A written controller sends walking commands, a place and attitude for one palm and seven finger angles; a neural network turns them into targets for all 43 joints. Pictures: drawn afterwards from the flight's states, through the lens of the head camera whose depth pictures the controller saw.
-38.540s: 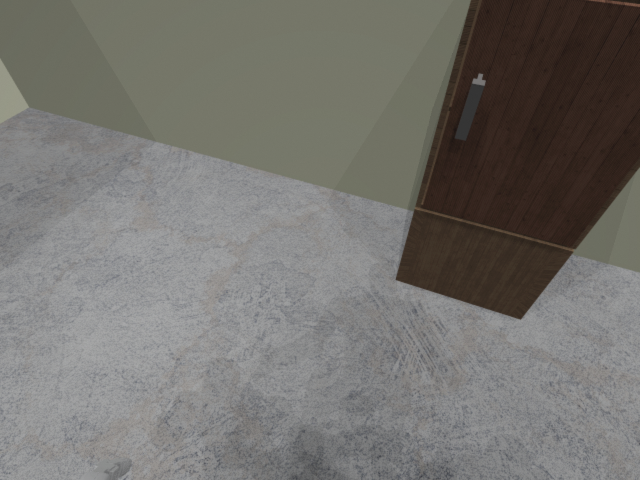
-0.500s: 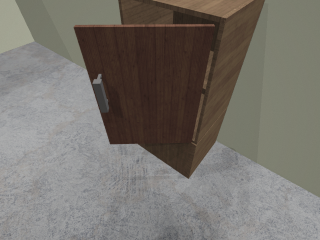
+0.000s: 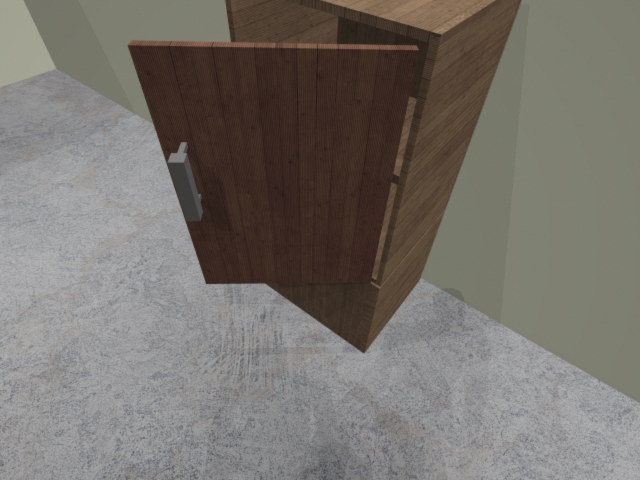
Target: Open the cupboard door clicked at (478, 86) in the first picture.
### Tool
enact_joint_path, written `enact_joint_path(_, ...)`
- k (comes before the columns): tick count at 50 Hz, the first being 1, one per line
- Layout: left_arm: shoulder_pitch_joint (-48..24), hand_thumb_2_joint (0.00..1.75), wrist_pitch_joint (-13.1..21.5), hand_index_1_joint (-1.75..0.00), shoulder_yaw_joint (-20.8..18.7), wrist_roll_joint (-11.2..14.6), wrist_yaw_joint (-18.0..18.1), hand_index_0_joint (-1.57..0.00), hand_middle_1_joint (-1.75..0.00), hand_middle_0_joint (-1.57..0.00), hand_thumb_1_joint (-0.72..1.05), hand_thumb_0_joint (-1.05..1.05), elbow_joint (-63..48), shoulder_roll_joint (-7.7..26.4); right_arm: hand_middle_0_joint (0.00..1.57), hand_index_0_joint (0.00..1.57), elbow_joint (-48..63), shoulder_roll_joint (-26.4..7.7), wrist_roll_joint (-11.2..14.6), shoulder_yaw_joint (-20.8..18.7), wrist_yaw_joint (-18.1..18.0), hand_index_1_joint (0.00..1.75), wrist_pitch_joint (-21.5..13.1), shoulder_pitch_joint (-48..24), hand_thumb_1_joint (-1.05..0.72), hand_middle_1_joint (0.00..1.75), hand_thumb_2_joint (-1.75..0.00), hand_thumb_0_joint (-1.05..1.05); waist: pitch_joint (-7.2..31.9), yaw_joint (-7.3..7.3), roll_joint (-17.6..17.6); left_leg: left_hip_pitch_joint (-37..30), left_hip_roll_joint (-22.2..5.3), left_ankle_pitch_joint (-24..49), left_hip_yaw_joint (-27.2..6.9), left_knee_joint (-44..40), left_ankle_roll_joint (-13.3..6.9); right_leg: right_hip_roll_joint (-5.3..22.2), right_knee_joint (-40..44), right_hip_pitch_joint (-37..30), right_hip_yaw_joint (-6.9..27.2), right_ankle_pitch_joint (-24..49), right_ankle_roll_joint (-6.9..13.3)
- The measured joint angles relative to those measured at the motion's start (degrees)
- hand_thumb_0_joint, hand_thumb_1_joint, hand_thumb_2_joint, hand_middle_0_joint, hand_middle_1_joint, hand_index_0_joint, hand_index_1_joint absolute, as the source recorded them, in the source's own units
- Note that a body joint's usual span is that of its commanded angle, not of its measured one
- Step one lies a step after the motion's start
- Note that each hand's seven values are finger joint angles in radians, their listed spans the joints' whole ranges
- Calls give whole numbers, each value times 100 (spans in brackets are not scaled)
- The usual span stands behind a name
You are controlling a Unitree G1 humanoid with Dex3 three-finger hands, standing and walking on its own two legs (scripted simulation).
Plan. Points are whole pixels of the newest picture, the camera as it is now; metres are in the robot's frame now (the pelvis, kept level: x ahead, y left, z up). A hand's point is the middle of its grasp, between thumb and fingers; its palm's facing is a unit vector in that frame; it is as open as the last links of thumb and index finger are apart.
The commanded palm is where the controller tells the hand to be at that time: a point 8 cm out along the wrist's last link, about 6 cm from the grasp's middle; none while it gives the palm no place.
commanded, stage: look again from close up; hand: left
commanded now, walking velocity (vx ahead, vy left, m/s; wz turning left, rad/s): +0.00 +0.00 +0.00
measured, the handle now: (189, 181) +0.60 +0.28 +0.01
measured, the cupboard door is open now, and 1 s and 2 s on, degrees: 40 40 40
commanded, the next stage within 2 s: shuffle to correct the standing spot in 0.40 s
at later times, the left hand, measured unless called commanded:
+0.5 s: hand out of the picture +0.00 +0.15 -0.18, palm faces +0.04 -0.99 -0.16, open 7.4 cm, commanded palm none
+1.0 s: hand out of the picture +0.04 +0.22 -0.18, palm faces +0.12 -0.98 -0.16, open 7.4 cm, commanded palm none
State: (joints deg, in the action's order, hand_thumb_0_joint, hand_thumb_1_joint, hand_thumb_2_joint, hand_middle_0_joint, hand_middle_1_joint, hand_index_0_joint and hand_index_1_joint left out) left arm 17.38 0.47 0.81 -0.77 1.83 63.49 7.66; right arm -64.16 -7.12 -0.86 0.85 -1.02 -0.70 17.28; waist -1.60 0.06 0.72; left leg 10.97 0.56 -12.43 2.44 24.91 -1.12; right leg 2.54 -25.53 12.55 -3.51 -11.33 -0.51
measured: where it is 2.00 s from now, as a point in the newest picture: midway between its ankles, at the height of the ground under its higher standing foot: outside the picture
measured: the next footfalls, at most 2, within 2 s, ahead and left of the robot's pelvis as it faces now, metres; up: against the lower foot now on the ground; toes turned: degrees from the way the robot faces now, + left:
right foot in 1.24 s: +0.15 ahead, -0.08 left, +0.00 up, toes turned +2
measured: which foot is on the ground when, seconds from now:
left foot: down 0.00-1.00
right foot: down 0.00-0.82, up 0.84-1.00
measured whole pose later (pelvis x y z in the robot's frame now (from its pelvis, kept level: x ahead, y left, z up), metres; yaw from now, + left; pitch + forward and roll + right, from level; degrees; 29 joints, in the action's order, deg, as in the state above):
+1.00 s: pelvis +0.05 +0.04 +0.00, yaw +4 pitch +0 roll +0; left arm 17.7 -0.9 -2.9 -1.6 0.9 60.4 9.4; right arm -61.0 -6.5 -1.7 0.2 -1.5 -2.5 21.9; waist -1.1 0.4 2.6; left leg 9.5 3.0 -14.2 5.5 23.4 -5.1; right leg 4.3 -58.5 26.9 -3.6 -20.1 0.6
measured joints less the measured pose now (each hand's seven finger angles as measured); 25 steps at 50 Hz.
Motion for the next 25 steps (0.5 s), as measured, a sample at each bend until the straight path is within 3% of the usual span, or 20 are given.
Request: enact_joint_path(25, 51, 90, 12, -30, -47, 4, 6, -20, -30, -20, 91, 1, 4, -52, 20, 20, -88, 17, -2, -23, -35, 30, -14, -26, -92, 29, -90, 1, -6, -38, -3, -97, -40, -4, -13, -96, 40, -45, 101, -99, -14, -4, 31)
